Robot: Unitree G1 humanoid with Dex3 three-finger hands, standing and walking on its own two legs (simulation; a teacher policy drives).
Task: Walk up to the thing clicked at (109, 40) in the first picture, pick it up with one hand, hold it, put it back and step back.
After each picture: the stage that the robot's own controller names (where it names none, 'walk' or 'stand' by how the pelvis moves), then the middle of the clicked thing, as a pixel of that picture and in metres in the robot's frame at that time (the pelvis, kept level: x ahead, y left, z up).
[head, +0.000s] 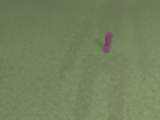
stand; (107, 43) +1.30 -0.27 -0.65
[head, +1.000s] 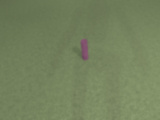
walk; (84, 50) +1.21 +0.08 -0.63
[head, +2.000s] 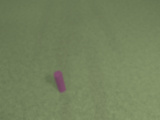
walk; (60, 82) +0.77 +0.27 -0.65
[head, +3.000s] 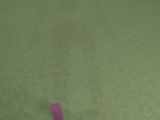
walk; (57, 114) +0.44 +0.21 -0.63
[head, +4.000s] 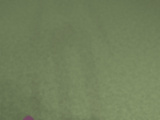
stand; out of the picture +0.39 +0.38 -0.63
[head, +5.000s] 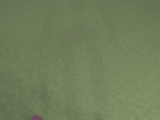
stand; out of the picture +0.40 +0.34 -0.65
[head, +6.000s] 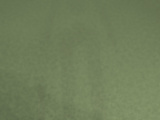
walk; out of the picture +0.38 +0.36 -0.65
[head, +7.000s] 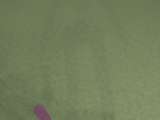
stand; (43, 115) +0.45 +0.35 -0.62
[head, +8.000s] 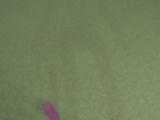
walk; (51, 113) +0.47 +0.33 -0.61
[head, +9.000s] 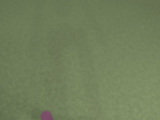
stand; out of the picture +0.44 +0.27 -0.66
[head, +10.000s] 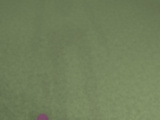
stand; out of the picture +0.42 +0.30 -0.66
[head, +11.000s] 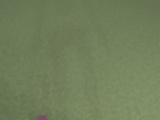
stand; out of the picture +0.41 +0.30 -0.66
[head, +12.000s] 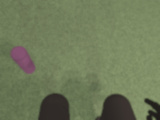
go down; (24, 61) +0.47 +0.30 -0.37
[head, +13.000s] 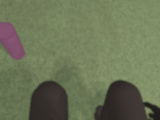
go down; (12, 44) +0.49 +0.31 -0.26
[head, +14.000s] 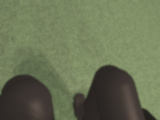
close in; out of the picture +0.47 +0.35 -0.18
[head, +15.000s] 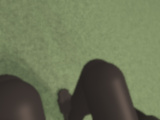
close; out of the picture +0.46 +0.36 -0.16
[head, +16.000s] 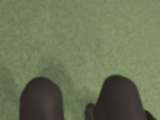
lift; out of the picture +0.37 +0.32 -0.06
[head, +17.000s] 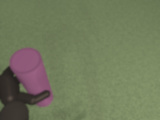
hold; (36, 83) +0.32 +0.16 +0.07
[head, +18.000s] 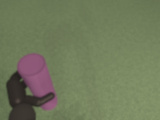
hold; (41, 86) +0.32 +0.15 +0.04
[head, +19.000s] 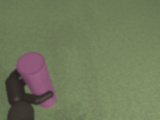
hold; (40, 84) +0.32 +0.16 +0.04
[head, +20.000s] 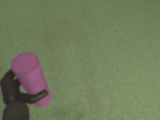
crouch; (35, 84) +0.34 +0.17 +0.02
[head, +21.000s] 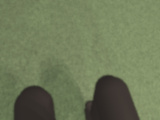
crouch; out of the picture +0.48 +0.29 -0.05
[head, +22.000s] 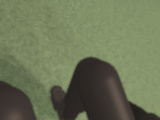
lower; out of the picture +0.45 +0.33 -0.17
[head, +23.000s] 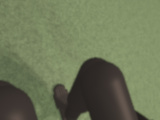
lower; out of the picture +0.45 +0.36 -0.17
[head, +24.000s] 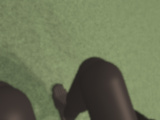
lower; out of the picture +0.45 +0.35 -0.17
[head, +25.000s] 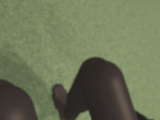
lower; out of the picture +0.45 +0.35 -0.17
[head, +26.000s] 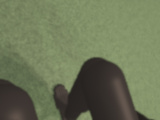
draw back; out of the picture +0.45 +0.35 -0.17
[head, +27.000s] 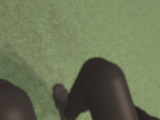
rise; out of the picture +0.45 +0.35 -0.17
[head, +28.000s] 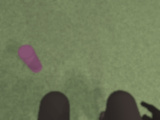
walk; (32, 60) +0.48 +0.27 -0.36
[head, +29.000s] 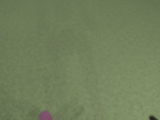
stand; out of the picture +0.42 +0.25 -0.60
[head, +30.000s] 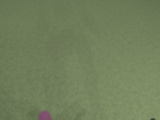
stand; out of the picture +0.42 +0.26 -0.60
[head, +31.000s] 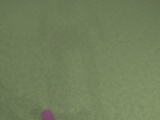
stand; out of the picture +0.42 +0.25 -0.62
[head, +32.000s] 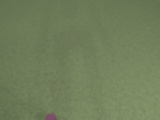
stand; out of the picture +0.43 +0.26 -0.66
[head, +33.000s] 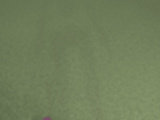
stand; out of the picture +0.41 +0.28 -0.66
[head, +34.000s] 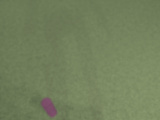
walk; (49, 108) +0.44 +0.27 -0.64
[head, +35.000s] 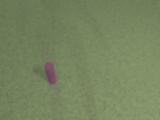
walk; (50, 74) +0.72 +0.25 -0.63
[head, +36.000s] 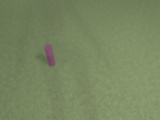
stand; (50, 56) +1.05 +0.33 -0.63
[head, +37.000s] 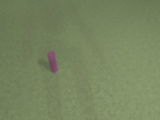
stand; (52, 62) +1.01 +0.29 -0.65
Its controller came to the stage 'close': yes
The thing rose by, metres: 0.69
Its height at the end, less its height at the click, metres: +0.00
